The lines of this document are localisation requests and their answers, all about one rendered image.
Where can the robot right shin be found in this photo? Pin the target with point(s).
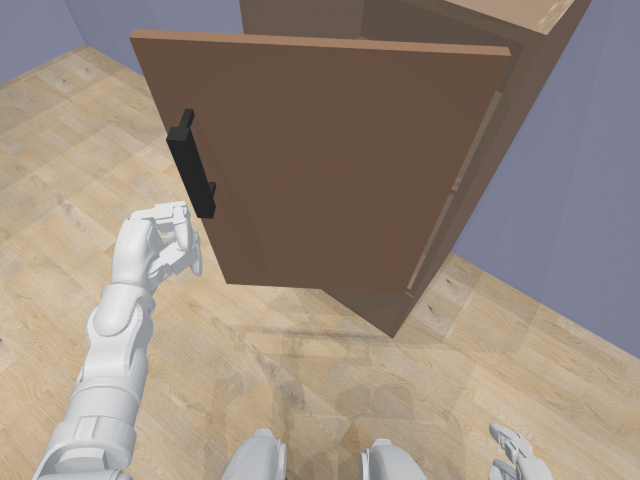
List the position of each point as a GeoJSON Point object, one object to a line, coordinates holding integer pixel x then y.
{"type": "Point", "coordinates": [381, 442]}

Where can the handle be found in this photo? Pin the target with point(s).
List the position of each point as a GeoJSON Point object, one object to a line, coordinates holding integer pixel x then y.
{"type": "Point", "coordinates": [185, 154]}

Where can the robot shin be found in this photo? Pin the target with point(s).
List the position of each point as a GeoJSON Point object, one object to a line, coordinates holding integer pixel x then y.
{"type": "Point", "coordinates": [263, 432]}
{"type": "Point", "coordinates": [381, 442]}

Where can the robot right hand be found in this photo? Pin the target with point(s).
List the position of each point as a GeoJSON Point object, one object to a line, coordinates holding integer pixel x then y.
{"type": "Point", "coordinates": [519, 452]}

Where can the left robot forearm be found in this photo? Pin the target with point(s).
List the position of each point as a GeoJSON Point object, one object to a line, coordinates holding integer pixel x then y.
{"type": "Point", "coordinates": [97, 430]}

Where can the cupboard door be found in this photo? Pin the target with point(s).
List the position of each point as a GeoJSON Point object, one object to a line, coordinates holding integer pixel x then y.
{"type": "Point", "coordinates": [332, 158]}

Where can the robot left hand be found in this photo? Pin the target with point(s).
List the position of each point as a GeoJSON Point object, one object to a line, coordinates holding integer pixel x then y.
{"type": "Point", "coordinates": [139, 244]}

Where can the robot left shin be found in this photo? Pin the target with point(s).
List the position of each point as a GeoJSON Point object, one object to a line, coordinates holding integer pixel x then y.
{"type": "Point", "coordinates": [263, 432]}

